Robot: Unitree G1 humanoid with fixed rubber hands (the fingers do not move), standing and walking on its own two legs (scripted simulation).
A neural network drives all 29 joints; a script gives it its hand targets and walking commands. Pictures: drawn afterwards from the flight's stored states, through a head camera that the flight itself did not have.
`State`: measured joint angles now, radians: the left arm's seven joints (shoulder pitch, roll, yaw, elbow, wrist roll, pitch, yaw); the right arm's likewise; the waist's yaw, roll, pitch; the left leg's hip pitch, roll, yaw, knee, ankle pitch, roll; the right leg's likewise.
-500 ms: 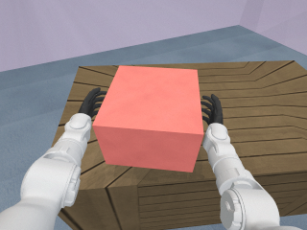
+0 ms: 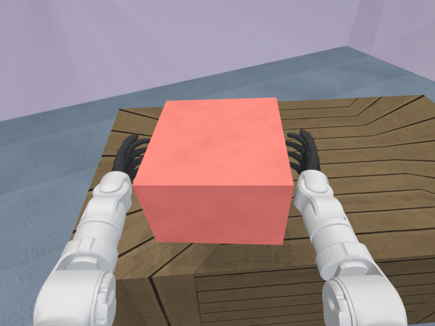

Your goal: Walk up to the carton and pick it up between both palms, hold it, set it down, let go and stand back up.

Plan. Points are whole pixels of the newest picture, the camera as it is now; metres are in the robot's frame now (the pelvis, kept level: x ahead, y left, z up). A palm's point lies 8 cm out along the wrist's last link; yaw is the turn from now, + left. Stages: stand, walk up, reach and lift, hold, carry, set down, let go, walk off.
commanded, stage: reach and lift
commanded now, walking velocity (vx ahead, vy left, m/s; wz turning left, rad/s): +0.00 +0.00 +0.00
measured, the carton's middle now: (219, 166) +0.45 -0.04 +0.07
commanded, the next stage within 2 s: hold in 1.30 s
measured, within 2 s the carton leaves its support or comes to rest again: neither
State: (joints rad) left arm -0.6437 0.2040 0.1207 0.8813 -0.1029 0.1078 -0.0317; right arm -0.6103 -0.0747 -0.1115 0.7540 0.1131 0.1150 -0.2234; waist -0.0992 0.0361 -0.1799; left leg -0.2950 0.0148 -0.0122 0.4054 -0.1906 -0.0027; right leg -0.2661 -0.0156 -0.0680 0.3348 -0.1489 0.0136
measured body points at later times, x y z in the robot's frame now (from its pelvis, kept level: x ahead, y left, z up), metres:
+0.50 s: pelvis -0.01 +0.00 +0.00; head -0.06 +0.01 +0.45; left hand +0.38 +0.15 +0.14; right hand +0.36 -0.21 +0.15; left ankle +0.01 +0.12 -0.75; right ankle +0.01 -0.12 -0.75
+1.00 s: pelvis +0.00 +0.00 +0.00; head -0.05 +0.01 +0.45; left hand +0.38 +0.17 +0.15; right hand +0.37 -0.20 +0.16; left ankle +0.01 +0.12 -0.75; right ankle +0.01 -0.12 -0.75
